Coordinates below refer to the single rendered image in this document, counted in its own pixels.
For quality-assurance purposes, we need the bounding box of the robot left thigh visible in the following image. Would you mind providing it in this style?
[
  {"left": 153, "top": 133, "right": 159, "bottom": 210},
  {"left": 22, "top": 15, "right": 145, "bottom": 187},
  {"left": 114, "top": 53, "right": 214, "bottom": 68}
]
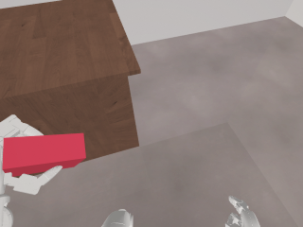
[{"left": 101, "top": 210, "right": 134, "bottom": 227}]

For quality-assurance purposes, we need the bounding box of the right robot hand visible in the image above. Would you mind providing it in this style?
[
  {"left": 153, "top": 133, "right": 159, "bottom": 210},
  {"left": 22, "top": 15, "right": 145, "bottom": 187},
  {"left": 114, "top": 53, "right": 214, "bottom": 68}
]
[{"left": 225, "top": 196, "right": 260, "bottom": 227}]

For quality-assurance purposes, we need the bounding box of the robot left forearm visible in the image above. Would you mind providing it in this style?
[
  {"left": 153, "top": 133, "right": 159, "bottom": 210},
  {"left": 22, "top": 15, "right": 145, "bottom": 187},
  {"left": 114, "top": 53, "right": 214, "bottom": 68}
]
[{"left": 0, "top": 194, "right": 14, "bottom": 227}]

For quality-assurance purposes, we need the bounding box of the sponge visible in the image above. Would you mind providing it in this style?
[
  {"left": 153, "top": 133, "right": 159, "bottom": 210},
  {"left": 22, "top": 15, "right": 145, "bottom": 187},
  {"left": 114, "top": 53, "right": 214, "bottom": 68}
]
[{"left": 2, "top": 133, "right": 86, "bottom": 177}]

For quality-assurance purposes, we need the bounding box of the table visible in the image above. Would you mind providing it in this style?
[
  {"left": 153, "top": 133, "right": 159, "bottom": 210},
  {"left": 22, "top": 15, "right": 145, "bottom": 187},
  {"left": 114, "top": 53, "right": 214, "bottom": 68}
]
[{"left": 0, "top": 0, "right": 141, "bottom": 178}]

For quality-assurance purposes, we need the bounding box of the left robot hand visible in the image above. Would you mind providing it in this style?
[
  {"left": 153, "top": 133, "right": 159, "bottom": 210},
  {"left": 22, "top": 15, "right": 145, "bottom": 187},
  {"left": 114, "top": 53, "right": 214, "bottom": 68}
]
[{"left": 0, "top": 114, "right": 62, "bottom": 195}]

